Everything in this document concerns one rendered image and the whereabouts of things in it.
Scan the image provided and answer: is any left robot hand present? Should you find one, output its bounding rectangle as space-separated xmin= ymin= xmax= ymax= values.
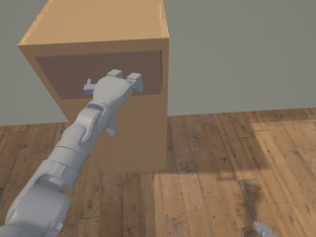
xmin=92 ymin=69 xmax=143 ymax=137

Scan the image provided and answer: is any handle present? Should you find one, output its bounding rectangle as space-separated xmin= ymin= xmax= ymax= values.
xmin=83 ymin=78 xmax=96 ymax=95

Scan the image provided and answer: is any right robot hand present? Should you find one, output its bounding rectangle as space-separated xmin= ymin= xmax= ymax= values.
xmin=253 ymin=221 xmax=276 ymax=237

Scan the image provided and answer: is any left robot upper arm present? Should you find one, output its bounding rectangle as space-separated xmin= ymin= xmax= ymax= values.
xmin=0 ymin=183 xmax=71 ymax=237

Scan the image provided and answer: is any drawer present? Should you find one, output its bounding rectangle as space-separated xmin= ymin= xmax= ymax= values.
xmin=35 ymin=49 xmax=161 ymax=101

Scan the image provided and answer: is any robot left forearm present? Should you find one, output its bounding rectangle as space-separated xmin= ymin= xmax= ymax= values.
xmin=5 ymin=100 xmax=114 ymax=225

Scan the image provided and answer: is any cabinet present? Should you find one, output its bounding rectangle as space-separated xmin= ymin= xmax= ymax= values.
xmin=18 ymin=0 xmax=170 ymax=174

